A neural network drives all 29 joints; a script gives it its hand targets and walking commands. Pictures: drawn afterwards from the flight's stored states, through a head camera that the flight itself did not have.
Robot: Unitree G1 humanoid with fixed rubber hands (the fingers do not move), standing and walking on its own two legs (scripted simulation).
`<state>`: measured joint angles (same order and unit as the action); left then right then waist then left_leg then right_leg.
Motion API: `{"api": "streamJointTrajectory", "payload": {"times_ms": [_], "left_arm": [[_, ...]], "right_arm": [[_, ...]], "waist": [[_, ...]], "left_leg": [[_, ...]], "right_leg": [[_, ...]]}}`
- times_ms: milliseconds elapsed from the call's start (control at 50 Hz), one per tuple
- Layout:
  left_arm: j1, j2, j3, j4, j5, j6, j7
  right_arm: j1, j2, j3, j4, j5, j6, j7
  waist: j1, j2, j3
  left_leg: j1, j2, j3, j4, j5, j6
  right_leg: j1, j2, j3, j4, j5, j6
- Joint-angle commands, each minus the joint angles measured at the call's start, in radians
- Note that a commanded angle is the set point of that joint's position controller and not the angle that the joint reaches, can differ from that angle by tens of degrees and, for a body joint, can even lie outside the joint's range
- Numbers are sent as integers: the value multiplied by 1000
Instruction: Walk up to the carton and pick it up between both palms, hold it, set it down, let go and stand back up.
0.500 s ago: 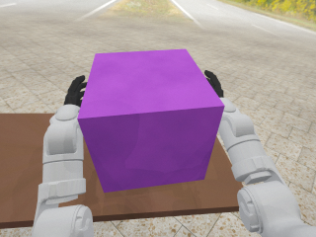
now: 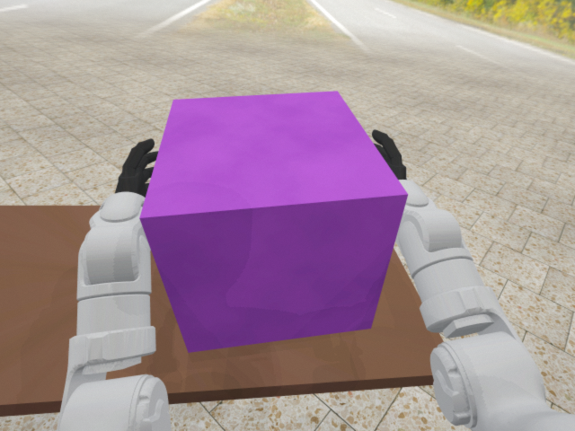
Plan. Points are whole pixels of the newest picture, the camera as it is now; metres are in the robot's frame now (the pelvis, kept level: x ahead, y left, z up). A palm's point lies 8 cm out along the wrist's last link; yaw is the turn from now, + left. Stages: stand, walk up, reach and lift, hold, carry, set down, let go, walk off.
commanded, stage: hold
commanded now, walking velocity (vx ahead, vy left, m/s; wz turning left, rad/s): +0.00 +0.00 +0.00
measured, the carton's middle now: (269, 210) +0.37 +0.01 +0.20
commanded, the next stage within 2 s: none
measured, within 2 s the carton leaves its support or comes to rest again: neither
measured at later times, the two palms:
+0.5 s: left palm (134, 200) +0.35 +0.18 +0.22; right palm (390, 186) +0.36 -0.15 +0.24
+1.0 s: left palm (133, 198) +0.36 +0.18 +0.22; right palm (389, 183) +0.37 -0.15 +0.24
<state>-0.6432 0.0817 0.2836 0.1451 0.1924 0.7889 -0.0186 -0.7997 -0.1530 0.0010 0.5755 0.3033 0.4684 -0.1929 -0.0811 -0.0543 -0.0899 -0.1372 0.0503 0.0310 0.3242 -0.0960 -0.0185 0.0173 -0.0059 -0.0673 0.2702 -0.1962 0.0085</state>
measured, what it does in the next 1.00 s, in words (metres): stands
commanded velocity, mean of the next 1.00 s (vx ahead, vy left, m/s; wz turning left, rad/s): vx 0.00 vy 0.00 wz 0.00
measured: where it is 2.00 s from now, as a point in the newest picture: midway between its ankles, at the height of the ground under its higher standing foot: outside the picture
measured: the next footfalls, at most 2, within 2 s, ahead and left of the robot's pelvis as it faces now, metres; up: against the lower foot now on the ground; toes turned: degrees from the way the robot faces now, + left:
none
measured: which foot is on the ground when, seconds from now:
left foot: down 0.00-1.00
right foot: down 0.00-1.00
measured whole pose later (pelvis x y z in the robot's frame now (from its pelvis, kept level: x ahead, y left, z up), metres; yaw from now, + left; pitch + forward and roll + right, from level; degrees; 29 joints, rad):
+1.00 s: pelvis +0.00 +0.00 +0.00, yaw +0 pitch -5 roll -1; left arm -0.66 0.09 0.28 0.18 0.19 0.78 -0.01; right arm -0.82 -0.16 0.00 0.61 0.30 0.45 -0.19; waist -0.08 -0.06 -0.09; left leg -0.14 0.05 0.03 0.33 -0.09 -0.02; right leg 0.01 0.00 -0.07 0.27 -0.19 0.01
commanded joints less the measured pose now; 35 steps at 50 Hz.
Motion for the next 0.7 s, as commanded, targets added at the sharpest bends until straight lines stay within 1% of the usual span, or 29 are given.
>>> {"api": "streamJointTrajectory", "payload": {"times_ms": [0,20,40,80,120,160,180,200,220,240,260,280,300,340,360,400,420,440,460,500,520,560,580,600,620,660,680], "left_arm": [[-740,-596,-511,-148,-149,-80,-134],[-736,-585,-506,-132,-148,-78,-134],[-738,-585,-498,-129,-144,-77,-134],[-739,-586,-507,-132,-154,-78,-135],[-733,-587,-495,-124,-147,-78,-137],[-725,-582,-495,-123,-148,-78,-140],[-719,-587,-495,-121,-150,-78,-138],[-703,-579,-482,-108,-139,-76,-140],[-696,-570,-467,-105,-133,-73,-142],[-698,-560,-463,-108,-129,-74,-146],[-694,-565,-462,-110,-130,-74,-149],[-696,-567,-468,-127,-133,-75,-149],[-696,-574,-478,-120,-138,-75,-149],[-721,-584,-504,-156,-151,-81,-147],[-721,-588,-511,-142,-150,-82,-146],[-732,-599,-530,-174,-165,-88,-141],[-726,-589,-513,-140,-155,-85,-141],[-735,-587,-517,-146,-157,-88,-140],[-733,-585,-511,-141,-158,-90,-139],[-741,-585,-515,-159,-162,-91,-136],[-754,-583,-515,-143,-162,-91,-137],[-764,-587,-506,-115,-160,-90,-135],[-755,-577,-500,-104,-155,-89,-134],[-753,-585,-502,-106,-155,-89,-135],[-746,-581,-493,-90,-147,-87,-134],[-734,-576,-475,-81,-143,-83,-138],[-727,-583,-469,-74,-138,-81,-139]], "right_arm": [[-800,615,320,-354,109,-61,108],[-793,612,310,-344,103,-59,108],[-790,611,309,-322,99,-57,108],[-789,615,308,-336,99,-60,110],[-789,614,300,-319,96,-59,112],[-786,613,307,-324,93,-62,108],[-788,615,312,-330,104,-65,105],[-781,610,310,-316,104,-61,104],[-769,607,312,-302,103,-58,101],[-767,605,306,-299,100,-56,99],[-768,609,315,-310,102,-57,97],[-776,615,321,-326,106,-61,96],[-788,610,319,-339,108,-65,96],[-792,618,321,-347,108,-69,97],[-784,613,318,-350,105,-70,96],[-790,618,322,-369,113,-74,98],[-789,612,309,-352,103,-69,100],[-798,620,317,-368,104,-70,101],[-794,621,317,-363,101,-69,101],[-787,636,324,-355,107,-65,102],[-798,629,315,-349,106,-63,104],[-813,624,312,-340,100,-64,109],[-814,623,304,-335,98,-64,110],[-806,625,303,-319,96,-64,110],[-808,614,297,-310,96,-65,112],[-789,621,299,-284,95,-60,113],[-793,617,306,-292,96,-63,112]], "waist": [[-2,104,-380],[-6,109,-362],[-6,102,-357],[-3,93,-382],[-8,103,-372],[-5,82,-383],[-9,92,-385],[-1,99,-374],[-3,80,-357],[0,88,-346],[3,78,-351],[0,80,-362],[5,78,-367],[-10,100,-389],[-13,103,-383],[-19,109,-404],[-18,103,-372],[-11,91,-378],[-11,86,-381],[-7,105,-390],[-8,104,-386],[2,94,-377],[-1,94,-371],[-1,102,-366],[-2,104,-364],[4,84,-353],[3,89,-355]], "left_leg": [[341,-70,-24,21,188,-13],[342,-72,-21,20,191,-14],[333,-72,-24,14,174,-11],[336,-71,-23,15,176,-8],[332,-72,-22,11,167,-5],[338,-75,-20,14,180,-5],[341,-74,-18,16,193,-7],[336,-77,-19,15,185,-5],[329,-78,-17,15,188,-4],[322,-79,-15,14,185,-5],[317,-79,-19,13,186,1],[326,-82,-15,17,199,-3],[337,-78,-15,18,204,-6],[349,-80,-21,27,223,-11],[351,-76,-23,28,224,-15],[362,-74,-29,38,251,-22],[345,-75,-31,32,222,-15],[340,-79,-28,27,204,-12],[336,-79,-25,26,204,-8],[342,-79,-21,25,194,-13],[332,-78,-22,21,173,-13],[318,-73,-22,12,147,-6],[316,-75,-27,14,145,-2],[324,-75,-17,12,149,-9],[323,-72,-23,10,144,-8],[318,-73,-16,4,138,-1],[320,-73,-14,6,155,0]], "right_leg": [[-163,72,9,-56,151,38],[-164,69,12,-61,155,39],[-167,73,11,-62,142,41],[-162,69,13,-60,148,40],[-162,68,13,-60,147,40],[-147,72,16,-58,171,47],[-146,69,16,-56,188,47],[-142,69,22,-58,193,49],[-135,70,19,-55,201,54],[-131,68,17,-57,199,51],[-126,68,19,-58,208,50],[-122,69,15,-54,219,55],[-130,69,16,-54,214,54],[-130,71,14,-55,220,49],[-135,70,13,-55,216,49],[-137,74,10,-51,228,45],[-149,70,12,-58,197,44],[-147,70,14,-53,190,48],[-150,67,12,-54,200,50],[-156,69,13,-51,190,47],[-162,68,13,-57,165,47],[-169,67,13,-62,128,46],[-165,65,18,-67,129,44],[-173,66,18,-63,135,44],[-169,65,18,-66,125,42],[-169,62,18,-70,135,45],[-167,65,15,-65,147,44]]}}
